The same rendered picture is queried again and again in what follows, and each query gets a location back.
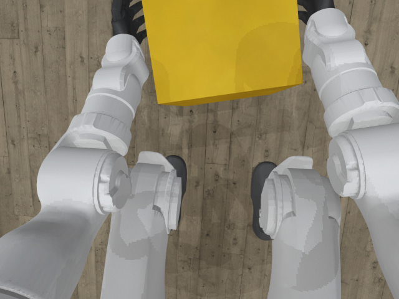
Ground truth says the right robot forearm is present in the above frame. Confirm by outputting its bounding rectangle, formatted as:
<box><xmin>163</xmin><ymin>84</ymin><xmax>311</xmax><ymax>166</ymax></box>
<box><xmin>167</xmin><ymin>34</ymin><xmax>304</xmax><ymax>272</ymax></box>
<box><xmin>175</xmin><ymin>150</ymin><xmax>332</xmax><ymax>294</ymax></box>
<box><xmin>302</xmin><ymin>8</ymin><xmax>399</xmax><ymax>138</ymax></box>

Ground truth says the robot right foot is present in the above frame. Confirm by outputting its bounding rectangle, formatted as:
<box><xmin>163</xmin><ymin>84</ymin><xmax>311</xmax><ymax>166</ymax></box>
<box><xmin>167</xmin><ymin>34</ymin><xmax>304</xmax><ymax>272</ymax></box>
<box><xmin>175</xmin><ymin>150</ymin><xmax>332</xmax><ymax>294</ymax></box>
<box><xmin>251</xmin><ymin>161</ymin><xmax>277</xmax><ymax>240</ymax></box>

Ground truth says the robot left upper arm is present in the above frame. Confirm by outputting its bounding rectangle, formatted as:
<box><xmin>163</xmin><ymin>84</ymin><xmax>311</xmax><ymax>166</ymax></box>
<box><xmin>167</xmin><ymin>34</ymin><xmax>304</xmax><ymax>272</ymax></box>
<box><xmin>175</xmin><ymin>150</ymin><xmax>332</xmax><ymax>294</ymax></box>
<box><xmin>0</xmin><ymin>146</ymin><xmax>130</xmax><ymax>299</ymax></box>

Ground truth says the carton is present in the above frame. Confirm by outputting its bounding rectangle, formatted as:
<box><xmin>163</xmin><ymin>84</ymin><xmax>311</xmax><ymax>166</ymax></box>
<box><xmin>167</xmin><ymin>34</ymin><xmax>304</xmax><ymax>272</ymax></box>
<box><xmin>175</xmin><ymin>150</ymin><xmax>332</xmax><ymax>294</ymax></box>
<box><xmin>142</xmin><ymin>0</ymin><xmax>303</xmax><ymax>107</ymax></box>

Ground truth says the right robot thigh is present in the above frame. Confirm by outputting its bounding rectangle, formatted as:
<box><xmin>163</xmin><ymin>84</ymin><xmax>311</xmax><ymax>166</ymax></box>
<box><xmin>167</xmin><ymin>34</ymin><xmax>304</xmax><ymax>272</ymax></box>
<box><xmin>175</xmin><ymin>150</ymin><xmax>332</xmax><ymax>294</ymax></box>
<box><xmin>261</xmin><ymin>168</ymin><xmax>341</xmax><ymax>299</ymax></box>

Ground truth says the robot right upper arm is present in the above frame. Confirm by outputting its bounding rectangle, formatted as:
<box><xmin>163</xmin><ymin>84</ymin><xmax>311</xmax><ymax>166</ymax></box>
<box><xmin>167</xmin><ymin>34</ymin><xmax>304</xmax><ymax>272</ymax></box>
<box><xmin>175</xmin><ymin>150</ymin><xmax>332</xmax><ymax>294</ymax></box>
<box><xmin>327</xmin><ymin>123</ymin><xmax>399</xmax><ymax>299</ymax></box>

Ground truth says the robot left hand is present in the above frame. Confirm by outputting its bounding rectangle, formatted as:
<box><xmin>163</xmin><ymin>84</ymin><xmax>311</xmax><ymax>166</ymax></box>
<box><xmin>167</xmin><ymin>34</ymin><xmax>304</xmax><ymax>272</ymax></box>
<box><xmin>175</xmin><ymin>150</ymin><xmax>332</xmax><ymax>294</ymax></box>
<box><xmin>111</xmin><ymin>0</ymin><xmax>147</xmax><ymax>44</ymax></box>

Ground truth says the left robot forearm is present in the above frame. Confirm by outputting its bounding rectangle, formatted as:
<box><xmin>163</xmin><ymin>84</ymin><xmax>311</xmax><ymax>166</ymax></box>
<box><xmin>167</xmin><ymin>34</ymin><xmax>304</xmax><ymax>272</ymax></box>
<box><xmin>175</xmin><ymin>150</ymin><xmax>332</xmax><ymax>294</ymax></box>
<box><xmin>37</xmin><ymin>34</ymin><xmax>149</xmax><ymax>197</ymax></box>

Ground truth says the robot right hand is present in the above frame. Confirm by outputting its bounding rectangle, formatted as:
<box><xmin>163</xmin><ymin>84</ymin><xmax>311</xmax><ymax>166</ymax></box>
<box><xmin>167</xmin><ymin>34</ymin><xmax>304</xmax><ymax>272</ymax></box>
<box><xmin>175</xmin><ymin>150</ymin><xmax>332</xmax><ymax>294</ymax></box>
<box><xmin>297</xmin><ymin>0</ymin><xmax>335</xmax><ymax>25</ymax></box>

